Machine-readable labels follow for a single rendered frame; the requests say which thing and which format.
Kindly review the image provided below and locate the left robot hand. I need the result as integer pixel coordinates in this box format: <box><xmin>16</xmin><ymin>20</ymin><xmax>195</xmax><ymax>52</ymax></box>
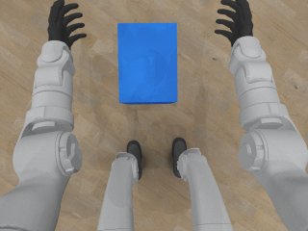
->
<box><xmin>47</xmin><ymin>0</ymin><xmax>87</xmax><ymax>51</ymax></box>

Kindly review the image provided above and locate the left robot forearm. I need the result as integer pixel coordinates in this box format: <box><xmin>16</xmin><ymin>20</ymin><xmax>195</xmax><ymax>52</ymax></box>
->
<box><xmin>13</xmin><ymin>40</ymin><xmax>76</xmax><ymax>177</ymax></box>

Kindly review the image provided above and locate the robot right upper arm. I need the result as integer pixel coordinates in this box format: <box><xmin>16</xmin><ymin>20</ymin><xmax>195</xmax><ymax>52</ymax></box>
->
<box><xmin>238</xmin><ymin>129</ymin><xmax>308</xmax><ymax>231</ymax></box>

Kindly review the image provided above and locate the left robot foot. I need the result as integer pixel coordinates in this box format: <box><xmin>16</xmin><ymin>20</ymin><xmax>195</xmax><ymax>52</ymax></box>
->
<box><xmin>126</xmin><ymin>141</ymin><xmax>142</xmax><ymax>180</ymax></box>

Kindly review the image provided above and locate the carton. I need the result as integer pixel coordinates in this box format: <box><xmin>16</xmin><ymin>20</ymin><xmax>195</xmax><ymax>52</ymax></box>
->
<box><xmin>117</xmin><ymin>22</ymin><xmax>178</xmax><ymax>105</ymax></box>

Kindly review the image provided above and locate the right robot hand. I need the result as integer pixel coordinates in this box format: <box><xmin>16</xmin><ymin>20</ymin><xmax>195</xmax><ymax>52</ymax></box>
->
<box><xmin>215</xmin><ymin>0</ymin><xmax>253</xmax><ymax>47</ymax></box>

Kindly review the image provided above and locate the robot right shin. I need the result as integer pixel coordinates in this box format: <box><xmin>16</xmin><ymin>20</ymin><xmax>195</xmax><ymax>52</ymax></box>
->
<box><xmin>176</xmin><ymin>148</ymin><xmax>207</xmax><ymax>174</ymax></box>

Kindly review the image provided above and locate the robot left upper arm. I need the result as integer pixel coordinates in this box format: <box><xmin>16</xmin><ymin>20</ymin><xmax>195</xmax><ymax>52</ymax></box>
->
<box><xmin>0</xmin><ymin>130</ymin><xmax>83</xmax><ymax>231</ymax></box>

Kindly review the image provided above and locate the right robot forearm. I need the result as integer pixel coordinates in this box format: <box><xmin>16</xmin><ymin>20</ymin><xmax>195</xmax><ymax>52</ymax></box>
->
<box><xmin>228</xmin><ymin>36</ymin><xmax>308</xmax><ymax>166</ymax></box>

